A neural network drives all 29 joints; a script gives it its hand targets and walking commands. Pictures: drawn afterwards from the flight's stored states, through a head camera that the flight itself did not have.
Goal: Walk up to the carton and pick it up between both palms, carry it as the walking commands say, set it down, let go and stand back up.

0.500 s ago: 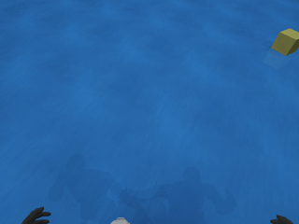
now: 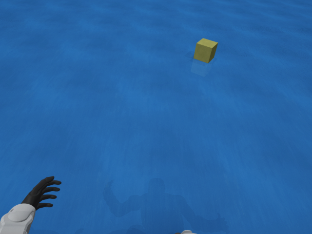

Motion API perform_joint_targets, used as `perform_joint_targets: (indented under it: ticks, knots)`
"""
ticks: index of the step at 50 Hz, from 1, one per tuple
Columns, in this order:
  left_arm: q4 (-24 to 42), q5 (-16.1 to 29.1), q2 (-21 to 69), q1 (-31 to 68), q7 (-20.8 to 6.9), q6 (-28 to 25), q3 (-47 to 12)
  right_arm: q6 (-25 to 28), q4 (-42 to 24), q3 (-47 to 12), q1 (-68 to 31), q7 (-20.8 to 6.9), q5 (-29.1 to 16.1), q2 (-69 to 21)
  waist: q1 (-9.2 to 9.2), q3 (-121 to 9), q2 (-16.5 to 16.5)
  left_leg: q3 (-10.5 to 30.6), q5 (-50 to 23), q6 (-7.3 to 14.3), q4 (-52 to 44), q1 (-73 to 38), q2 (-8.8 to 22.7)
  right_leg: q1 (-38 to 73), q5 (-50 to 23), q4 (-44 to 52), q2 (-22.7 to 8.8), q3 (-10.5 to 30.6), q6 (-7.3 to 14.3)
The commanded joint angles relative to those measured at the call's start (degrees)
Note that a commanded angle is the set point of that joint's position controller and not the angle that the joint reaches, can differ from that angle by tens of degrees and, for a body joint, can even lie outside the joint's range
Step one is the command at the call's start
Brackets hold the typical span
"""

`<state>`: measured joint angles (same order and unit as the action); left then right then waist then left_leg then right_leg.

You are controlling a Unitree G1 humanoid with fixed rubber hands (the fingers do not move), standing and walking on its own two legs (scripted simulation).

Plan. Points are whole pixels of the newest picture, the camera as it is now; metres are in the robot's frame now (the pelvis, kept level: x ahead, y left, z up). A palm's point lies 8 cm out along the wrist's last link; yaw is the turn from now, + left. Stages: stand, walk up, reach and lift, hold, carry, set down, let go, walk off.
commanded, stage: walk up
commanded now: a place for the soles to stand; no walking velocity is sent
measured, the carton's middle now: (205, 50) +2.36 -0.88 -0.67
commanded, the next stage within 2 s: none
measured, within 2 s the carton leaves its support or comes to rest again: neither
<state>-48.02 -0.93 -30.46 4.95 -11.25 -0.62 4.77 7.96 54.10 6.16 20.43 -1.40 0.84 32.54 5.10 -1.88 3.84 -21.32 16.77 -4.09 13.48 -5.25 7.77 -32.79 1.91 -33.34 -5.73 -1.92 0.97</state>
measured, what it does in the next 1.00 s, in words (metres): walks ahead: right foot, then left foot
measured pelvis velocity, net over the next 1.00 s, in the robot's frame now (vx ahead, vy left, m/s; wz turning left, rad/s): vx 0.65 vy -0.16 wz -0.24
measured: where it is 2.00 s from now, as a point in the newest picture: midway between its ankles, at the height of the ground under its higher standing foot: (185, 119)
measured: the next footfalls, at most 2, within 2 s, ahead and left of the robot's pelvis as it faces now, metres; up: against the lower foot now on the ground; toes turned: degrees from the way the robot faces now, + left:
right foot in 0.06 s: +0.22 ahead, -0.14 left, +0.00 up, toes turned -5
left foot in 0.42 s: +0.48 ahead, +0.07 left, +0.00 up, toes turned +5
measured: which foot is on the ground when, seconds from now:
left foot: down 0.00-0.08, up 0.10-0.40, down 0.42-0.84, up 0.86-1.00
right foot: up 0.00-0.04, down 0.06-0.42, up 0.44-0.82, down 0.84-1.00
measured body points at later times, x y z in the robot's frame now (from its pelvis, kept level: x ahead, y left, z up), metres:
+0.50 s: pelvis +0.34 -0.03 -0.02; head +0.36 +0.00 +0.43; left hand +0.46 +0.30 -0.13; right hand +0.44 -0.41 -0.05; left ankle +0.45 +0.06 -0.74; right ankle +0.24 -0.14 -0.68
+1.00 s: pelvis +0.65 -0.16 -0.01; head +0.67 -0.17 +0.44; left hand +0.89 +0.12 -0.07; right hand +0.63 -0.52 -0.10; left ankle +0.64 +0.00 -0.67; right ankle +0.67 -0.26 -0.74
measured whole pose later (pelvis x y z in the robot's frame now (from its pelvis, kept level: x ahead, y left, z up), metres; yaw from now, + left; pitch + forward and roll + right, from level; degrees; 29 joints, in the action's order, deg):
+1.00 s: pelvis +0.65 -0.16 -0.01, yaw -14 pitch +1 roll -1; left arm -45.5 0.1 -26.7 -5.6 -5.1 -3.3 6.0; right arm 7.0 48.7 3.5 18.0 -1.5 -0.2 28.2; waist 0.9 2.0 -1.4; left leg -1.6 18.3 1.0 61.1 25.2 9.0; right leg -18.4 10.9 -28.6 1.7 -5.3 3.5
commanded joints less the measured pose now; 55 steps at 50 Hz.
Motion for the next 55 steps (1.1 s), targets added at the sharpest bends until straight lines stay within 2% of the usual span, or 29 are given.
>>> perform_joint_targets:
  ticks: [1, 2, 3, 4, 5, 6, 8, 11, 14, 16, 18, 20, 21, 22, 23, 24, 27, 30, 33, 39, 41, 42, 43, 44, 45, 47, 49, 52, 55]
  knots:
    - [4.6, 0.0, -5.3, 7.1, 0.7, -0.5, 1.1, -0.2, -3.2, 3.4, -3.9, 0.9, 0.0, 14.5, -3.29, 4.0, -9.1, 4.0, -20.4, 11.9, -1.9, 2.8, 11.9, 5.7, 3.3, 4.0, 3.4, -3.1, 1.7]
    - [3.9, 0.1, -5.9, 3.9, 1.3, -0.4, 1.6, -0.5, -3.3, 3.5, -3.9, 1.3, 0.0, 14.3, -5.26, 1.7, -9.0, 3.3, -27.5, 12.0, 4.4, 3.5, 12.1, 11.7, 6.0, 4.4, 5.2, -4.4, 2.5]
    - [2.1, -0.1, -7.5, -3.8, 2.1, -0.6, 2.7, -0.8, -3.7, 3.0, -4.6, 1.4, 0.1, 13.4, -10.00, -2.1, -6.6, 0.8, -31.4, 11.5, 17.6, 9.7, 10.6, 24.3, 8.3, 6.5, 6.6, -4.5, 4.5]
    - [-0.3, -0.5, -12.4, -16.8, 3.5, -0.6, 5.1, -1.0, -4.8, 1.5, -5.1, 1.3, 0.7, 9.3, -16.74, -9.7, 0.8, 1.2, -21.4, 9.6, 37.7, 23.6, 7.3, 43.2, 16.1, 5.1, 5.7, 0.4, 7.1]
    - [0.6, -0.3, -19.1, -18.4, 5.0, -0.4, 7.3, -0.2, -7.1, -0.6, -0.9, 0.9, -0.6, 4.3, -15.86, -12.1, 15.9, 5.5, 8.8, 5.8, 53.3, 48.9, -1.4, 58.0, 26.5, 9.9, -6.8, 28.0, 12.6]
    - [2.1, 0.9, -19.7, -16.2, 6.0, -0.1, 7.3, 0.5, -8.2, -0.9, -3.6, 1.1, -1.6, 7.2, -13.52, -12.5, 7.7, 16.4, 10.2, 6.4, 60.6, 54.0, -1.6, 54.5, 25.5, 15.6, -12.8, 37.1, 16.4]
    - [3.1, 1.9, -13.5, -12.7, 6.6, -0.9, 6.2, 1.3, -7.8, -0.2, -6.5, 0.3, -1.9, 10.6, -10.61, -7.0, -3.3, 21.0, 2.8, 6.8, 53.4, 48.7, 3.4, 42.7, 15.1, 15.9, -8.9, 24.4, 15.7]
    - [3.8, 1.2, -9.8, -10.7, 5.8, -2.8, 4.7, 0.5, -5.5, 0.4, -1.8, -0.4, 0.1, 9.1, -7.13, -2.9, 1.2, 19.7, 4.2, 4.9, 42.3, 40.3, 4.9, 27.9, 8.9, 17.7, -6.0, 14.5, 14.3]
    - [5.2, 0.0, -9.2, -10.6, 4.8, -3.8, 3.6, 0.2, -7.2, 0.2, -5.9, -1.5, 0.3, 7.1, -7.48, 1.6, 3.3, 17.3, -0.6, 3.8, 30.5, 37.3, 3.6, 18.7, 18.3, 21.7, -4.8, 13.9, 15.1]
    - [5.8, 0.0, -9.7, -10.0, 4.4, -4.0, 3.1, 0.5, -8.2, 0.2, -8.1, -2.2, 0.3, 6.1, -6.95, 2.4, 3.6, 16.1, -8.9, 3.9, 24.9, 30.7, 1.8, 13.4, 23.1, 22.5, -3.6, 12.1, 13.3]
    - [6.4, -0.1, -10.3, -7.9, 4.2, -4.0, 2.6, 0.6, -6.9, 1.0, -4.7, -2.3, -0.2, 6.5, -3.70, 2.0, 1.4, 14.1, -15.2, 4.3, 22.1, 17.1, -0.3, 4.9, 26.0, 19.9, -2.6, 9.0, 11.4]
    - [6.3, -0.2, -8.4, -9.0, 4.4, -4.0, 1.2, 0.7, -4.2, 2.6, 4.9, -1.2, 0.0, 9.0, 1.93, -2.1, -4.2, 14.3, -8.2, 7.3, 20.9, -3.6, -2.3, -4.6, 13.0, 3.4, 0.7, 4.6, 8.3]
    - [6.3, -0.2, -5.9, -10.8, 4.6, -4.5, 0.2, 1.0, -2.9, 4.1, 13.1, -0.2, 0.6, 12.2, 6.09, -6.8, -15.1, 23.1, 1.5, 9.7, 15.6, -14.0, 3.8, -9.8, 8.4, -16.8, 5.2, 0.6, 5.7]
    - [8.1, 0.3, -3.3, -10.8, 5.3, -4.8, -0.8, 1.5, -4.3, 4.9, 15.3, 0.8, 1.1, 16.5, 6.33, -8.3, -22.5, 49.8, 23.7, 12.9, 1.6, -15.1, 20.2, -20.3, 24.1, -32.0, 11.1, 5.1, 3.3]
    - [6.6, 0.3, -9.2, -15.0, 6.0, -3.8, 0.5, 1.0, -7.1, 5.3, 6.1, 1.0, -1.0, 18.3, 2.19, -10.6, -13.6, 58.7, 34.1, 17.9, -3.1, -9.4, 25.6, -20.0, 21.5, -40.9, 7.7, 10.7, 1.9]
    - [5.0, 0.1, -12.0, -14.0, 6.1, -3.7, 1.2, 0.8, -8.3, 4.2, 0.2, 1.1, -1.5, 14.8, -0.27, -5.9, -7.4, 52.2, 30.4, 18.0, -1.9, -3.5, 23.3, -19.6, 17.9, -42.7, 4.3, 10.5, 0.9]
    - [2.9, 0.3, -10.6, -14.4, 4.4, -2.8, 2.1, 1.4, -9.0, 1.4, -5.8, 1.1, -1.5, 9.5, -4.88, 2.9, -8.0, 28.7, 12.9, 14.4, -4.6, 13.1, 16.8, -11.1, 12.9, -31.2, -3.6, 9.2, -1.1]
    - [2.5, 0.4, -7.7, -10.7, 2.8, -1.7, 1.8, 1.8, -8.8, 1.4, -5.2, 0.2, -1.0, 10.5, -4.74, 4.5, -9.6, 17.6, 7.1, 14.1, -6.6, 18.2, 12.0, -5.0, 7.8, -18.9, -3.2, 3.6, -1.9]
    - [3.1, -0.1, -5.6, -5.5, 1.4, -1.6, 1.2, 1.5, -8.5, 1.8, -4.7, -0.4, -1.2, 11.0, -3.97, 4.6, -9.5, 11.5, 4.3, 12.7, -7.1, 17.6, 7.3, -0.2, 1.5, -7.8, -0.7, -0.6, -1.6]
    - [5.6, -0.3, -4.6, 2.6, 1.5, -1.2, 1.3, 0.5, -6.9, 2.9, -2.0, 0.5, -0.7, 13.2, -3.21, 5.5, -9.0, 9.5, -13.0, 12.6, -3.2, 8.8, 10.3, 4.5, 2.1, 1.7, 1.6, -1.9, 1.1]
    - [4.7, -0.5, -6.0, -2.3, 2.3, -1.1, 2.1, 0.0, -7.1, 3.0, -1.9, 1.2, -0.6, 13.0, -6.89, 1.7, -7.3, 6.7, -26.3, 12.0, 9.2, 10.2, 10.2, 15.9, 5.3, 4.3, 4.7, -3.7, 2.7]
    - [2.6, -0.6, -8.6, -11.7, 3.2, -1.3, 3.6, -0.3, -7.3, 2.0, -1.3, 1.3, -0.3, 10.8, -11.68, -3.5, -2.7, 5.4, -28.0, 10.8, 24.1, 16.5, 7.8, 30.0, 9.0, 5.3, 6.4, -3.3, 4.9]
    - [1.4, -0.9, -14.1, -21.9, 4.6, -1.6, 6.1, -0.4, -8.7, 0.0, 0.0, 1.0, -0.5, 5.4, -16.83, -10.2, 8.8, 5.9, -16.5, 8.7, 43.9, 32.2, 3.4, 45.9, 23.0, 7.6, -0.5, 10.2, 7.3]
    - [3.2, -0.1, -18.7, -21.3, 5.9, -1.6, 7.4, 0.0, -10.0, -0.9, 2.9, 0.8, -1.7, 3.4, -14.98, -13.2, 15.6, 11.4, 10.8, 6.3, 57.2, 48.7, -4.0, 53.4, 28.5, 14.7, -12.7, 33.9, 11.8]
    - [4.7, 0.9, -17.8, -17.6, 6.5, -1.8, 6.9, 0.0, -10.0, -0.1, -0.2, 1.1, -2.4, 7.7, -12.84, -12.6, 5.3, 20.6, 8.5, 7.1, 60.9, 50.4, -1.6, 48.7, 27.5, 16.7, -15.6, 35.9, 13.7]
    - [4.8, 1.6, -11.8, -13.9, 7.1, -2.6, 5.8, 0.2, -8.8, 0.2, -1.7, 0.6, -2.1, 9.0, -9.31, -4.4, -1.4, 22.3, 1.4, 6.5, 53.1, 46.3, 2.1, 36.6, 15.0, 16.0, -10.1, 20.4, 12.6]
    - [4.4, 1.3, -9.2, -13.7, 6.8, -3.7, 5.0, -0.5, -6.8, 0.6, 1.6, 0.0, -0.7, 8.0, -7.08, -1.4, 1.9, 21.2, 0.0, 4.6, 46.4, 41.8, 3.3, 28.4, 7.2, 18.2, -7.5, 12.1, 11.4]
    - [5.4, 0.3, -8.7, -14.6, 6.2, -4.6, 3.9, -1.4, -7.6, 0.4, -2.3, -1.5, -0.2, 6.0, -7.50, 2.1, 2.3, 19.7, -0.5, 3.3, 36.3, 40.4, 3.5, 22.8, 10.4, 21.1, -7.0, 8.9, 12.7]
    - [6.1, -0.1, -8.9, -15.1, 5.9, -4.7, 3.4, -1.5, -8.9, 0.2, -7.3, -2.4, -0.1, 4.3, -7.82, 3.8, 2.4, 17.4, -10.5, 3.4, 26.3, 36.5, 1.7, 19.8, 14.0, 23.0, -4.9, 6.0, 10.9]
